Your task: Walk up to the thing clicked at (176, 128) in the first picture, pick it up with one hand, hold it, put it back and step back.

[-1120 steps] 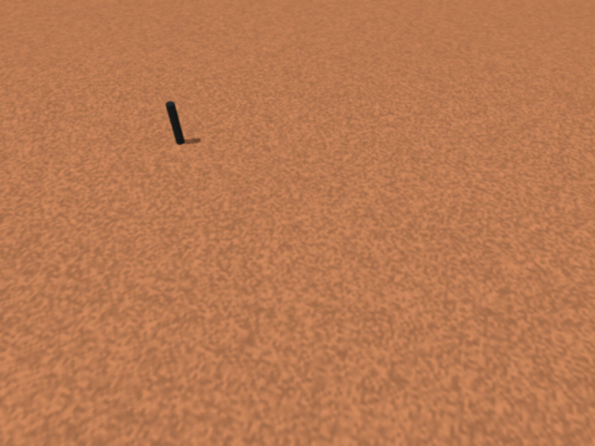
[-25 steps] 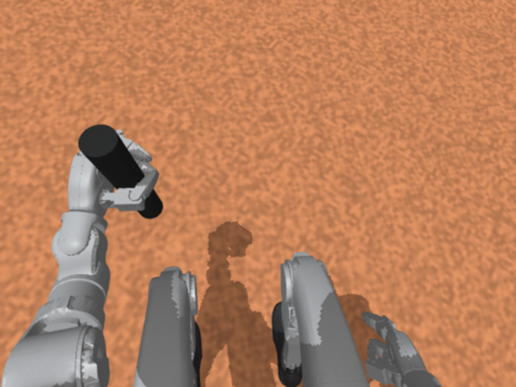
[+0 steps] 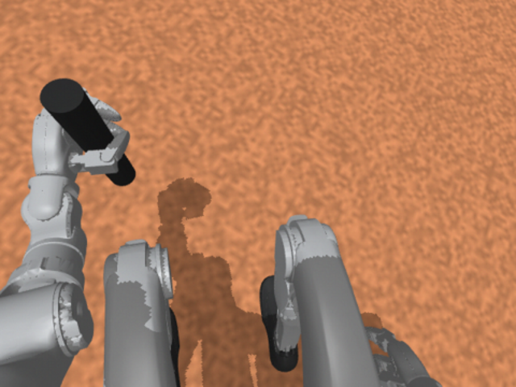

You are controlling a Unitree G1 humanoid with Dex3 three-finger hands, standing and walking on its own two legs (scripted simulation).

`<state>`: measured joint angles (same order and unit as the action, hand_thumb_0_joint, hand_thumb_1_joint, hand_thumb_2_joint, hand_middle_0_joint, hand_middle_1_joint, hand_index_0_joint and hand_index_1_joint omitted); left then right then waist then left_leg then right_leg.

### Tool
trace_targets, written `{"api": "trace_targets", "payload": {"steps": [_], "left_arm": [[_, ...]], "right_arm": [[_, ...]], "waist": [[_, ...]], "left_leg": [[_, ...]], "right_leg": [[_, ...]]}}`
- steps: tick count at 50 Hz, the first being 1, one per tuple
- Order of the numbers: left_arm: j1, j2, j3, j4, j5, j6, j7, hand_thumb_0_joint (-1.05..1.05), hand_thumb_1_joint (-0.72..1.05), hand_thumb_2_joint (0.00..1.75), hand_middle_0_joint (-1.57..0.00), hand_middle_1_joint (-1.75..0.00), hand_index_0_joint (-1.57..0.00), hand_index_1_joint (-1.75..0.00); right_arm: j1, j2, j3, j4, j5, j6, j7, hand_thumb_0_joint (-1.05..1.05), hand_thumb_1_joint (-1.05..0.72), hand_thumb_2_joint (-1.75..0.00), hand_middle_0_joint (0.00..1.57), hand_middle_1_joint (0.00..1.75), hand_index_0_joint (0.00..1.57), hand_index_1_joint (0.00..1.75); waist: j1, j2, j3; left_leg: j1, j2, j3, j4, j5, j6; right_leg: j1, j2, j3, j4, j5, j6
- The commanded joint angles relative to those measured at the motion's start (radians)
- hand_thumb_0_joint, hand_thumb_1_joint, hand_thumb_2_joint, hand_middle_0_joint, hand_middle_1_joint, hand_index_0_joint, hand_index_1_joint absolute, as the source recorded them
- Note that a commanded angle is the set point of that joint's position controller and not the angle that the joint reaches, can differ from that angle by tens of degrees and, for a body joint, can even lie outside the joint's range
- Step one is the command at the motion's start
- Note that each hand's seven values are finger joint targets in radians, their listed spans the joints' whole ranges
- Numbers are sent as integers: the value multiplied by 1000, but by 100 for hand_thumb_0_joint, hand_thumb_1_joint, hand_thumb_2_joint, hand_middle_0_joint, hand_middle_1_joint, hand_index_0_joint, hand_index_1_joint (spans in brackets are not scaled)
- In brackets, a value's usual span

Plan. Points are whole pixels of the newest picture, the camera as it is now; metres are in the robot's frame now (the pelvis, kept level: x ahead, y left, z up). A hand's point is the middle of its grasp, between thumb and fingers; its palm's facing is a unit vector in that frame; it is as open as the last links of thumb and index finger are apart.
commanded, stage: crouch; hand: left
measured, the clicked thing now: (100, 144) +0.48 +0.17 -0.05
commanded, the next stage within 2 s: lower in 0.50 s
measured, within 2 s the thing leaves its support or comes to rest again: neither
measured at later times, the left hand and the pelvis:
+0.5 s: hand (111, 150) +0.48 +0.16 -0.09, palm faces -0.08 -1.00 -0.03, open 5.9 cm; pelvis +0.00 +0.01 -0.04, yaw -3 degrees
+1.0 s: hand (117, 166) +0.48 +0.17 -0.16, palm faces -0.10 -0.99 -0.02, open 5.9 cm; pelvis +0.00 +0.01 -0.06, yaw -6 degrees
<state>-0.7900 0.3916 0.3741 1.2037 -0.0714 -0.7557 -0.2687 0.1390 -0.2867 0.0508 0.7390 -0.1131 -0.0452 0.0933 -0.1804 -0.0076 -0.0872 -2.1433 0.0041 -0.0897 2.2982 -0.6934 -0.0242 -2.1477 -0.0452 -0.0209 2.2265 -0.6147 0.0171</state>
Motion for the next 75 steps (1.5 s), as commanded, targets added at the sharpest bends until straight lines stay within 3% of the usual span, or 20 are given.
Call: {"api": "trace_targets", "payload": {"steps": [1,4,9,10,14,16,17,22,28,32,35,38,43,46,47,49,54,63,66,75], "left_arm": [[-356,205,35,-189,-5,-87,11,0,58,121,-133,-135,-134,-133],[-358,210,34,-205,6,-86,22,0,57,121,-132,-134,-132,-133],[-357,191,2,-203,15,-81,25,0,57,122,-130,-134,-131,-133],[-348,198,14,-203,14,-80,28,0,57,122,-131,-135,-133,-134],[-364,210,5,-249,9,-85,37,0,56,123,-131,-136,-132,-134],[-362,196,-10,-225,9,-85,36,0,55,123,-129,-136,-131,-134],[-354,218,12,-231,6,-87,41,0,56,123,-131,-136,-132,-135],[-358,207,-7,-215,6,-93,50,0,56,126,-129,-137,-130,-135],[-367,231,-13,-237,3,-103,46,0,56,125,-130,-137,-131,-135],[-327,203,-21,-205,-8,-99,49,0,55,122,-132,-135,-132,-135],[-282,193,-28,-99,-9,-102,56,0,55,124,-132,-136,-132,-136],[-309,214,-43,-102,-10,-132,55,0,54,124,-133,-137,-133,-137],[-363,259,-45,-137,-14,-179,55,0,54,124,-133,-137,-132,-137],[-378,268,-58,-126,-9,-194,67,0,53,125,-131,-136,-130,-136],[-377,287,-43,-113,-4,-198,75,0,53,123,-130,-134,-129,-135],[-385,279,-71,-107,7,-208,84,0,53,124,-130,-135,-129,-135],[-348,298,-56,-88,11,-230,114,0,52,124,-128,-134,-127,-135],[-355,314,-87,-15,16,-267,165,0,51,126,-124,-133,-124,-134],[-337,329,-86,6,9,-281,173,0,51,124,-122,-131,-121,-132],[-349,380,-99,26,32,-311,194,0,49,125,-122,-132,-121,-133]], "right_arm": [[133,-221,-54,-50,-10,-8,-5,0,-89,-90,20,30,20,30],[136,-230,-50,-48,-16,2,-1,0,-89,-90,20,30,20,30],[128,-240,-33,-43,-26,14,6,0,-89,-90,20,30,20,30],[128,-248,-35,-48,-27,14,8,0,-89,-90,20,30,20,30],[119,-263,-31,-65,-33,20,12,0,-89,-90,20,30,20,30],[127,-264,-17,-47,-38,24,15,0,-89,-90,20,30,20,30],[134,-269,-18,-50,-39,27,17,0,-89,-90,20,30,20,30],[110,-278,-1,-51,-50,35,23,0,-89,-90,20,30,20,30],[88,-288,9,-69,-59,38,28,0,-89,-90,20,30,20,30],[86,-294,17,-70,-62,40,29,0,-90,-90,20,30,20,30],[78,-309,35,-66,-65,39,33,0,-89,-90,20,30,20,30],[56,-318,52,-72,-76,38,37,0,-89,-90,20,30,20,30],[27,-331,85,-79,-97,32,42,0,-90,-90,20,30,20,30],[16,-344,106,-79,-109,32,42,0,-90,-90,20,30,20,30],[8,-344,111,-77,-113,33,42,0,-90,-90,20,30,20,30],[-11,-351,119,-77,-121,37,42,0,-89,-90,20,30,20,30],[-19,-370,147,-82,-143,41,47,0,-90,-90,20,30,20,30],[-72,-385,196,-102,-166,47,56,0,-89,-90,20,30,20,30],[-74,-384,212,-107,-177,45,57,0,-89,-90,20,30,20,30],[-120,-399,248,-117,-194,41,54,0,-89,-90,20,30,20,30]], "waist": [[-17,122,-650],[-10,176,-662],[-40,202,-600],[-35,195,-592],[-45,201,-622],[-65,207,-592],[-55,200,-611],[-73,198,-551],[-71,209,-551],[-81,178,-564],[-107,146,-474],[-118,147,-448],[-122,220,-501],[-145,256,-478],[-134,270,-463],[-141,299,-435],[-161,317,-441],[-204,263,-342],[-205,240,-366],[-223,301,-302]], "left_leg": [[324,-25,77,-252,55,44],[352,-23,68,-243,95,33],[326,-19,49,-223,88,30],[326,-18,45,-219,83,30],[324,-18,41,-191,100,30],[329,-15,29,-185,104,27],[326,-17,31,-175,127,27],[282,-15,23,-158,84,30],[256,-17,26,-136,60,33],[257,-17,17,-110,111,32],[213,-18,5,-98,83,35],[210,-15,-4,-88,70,33],[286,-11,-17,-70,110,21],[308,-8,-33,-72,112,15],[311,-5,-35,-73,106,12],[331,-4,-45,-80,95,5],[383,-1,-65,-65,184,-4],[308,-2,-89,-51,103,6],[281,-6,-81,-25,99,15],[318,5,-111,-47,76,2]], "right_leg": [[407,33,-72,-220,73,-40],[375,33,-85,-185,107,-47],[331,33,-104,-154,107,-49],[317,35,-108,-152,104,-50],[339,38,-114,-138,124,-47],[317,37,-124,-127,129,-46],[343,38,-121,-125,149,-45],[320,41,-130,-114,118,-42],[334,46,-134,-112,103,-39],[350,50,-138,-99,153,-36],[323,51,-151,-95,134,-33],[321,56,-163,-92,119,-32],[341,59,-170,-71,156,-34],[331,59,-184,-64,165,-35],[318,59,-186,-59,156,-37],[284,59,-195,-52,147,-42],[324,57,-212,-38,224,-37],[325,66,-237,-55,177,-29],[386,75,-232,-68,185,-20],[340,81,-257,-60,168,-26]]}}
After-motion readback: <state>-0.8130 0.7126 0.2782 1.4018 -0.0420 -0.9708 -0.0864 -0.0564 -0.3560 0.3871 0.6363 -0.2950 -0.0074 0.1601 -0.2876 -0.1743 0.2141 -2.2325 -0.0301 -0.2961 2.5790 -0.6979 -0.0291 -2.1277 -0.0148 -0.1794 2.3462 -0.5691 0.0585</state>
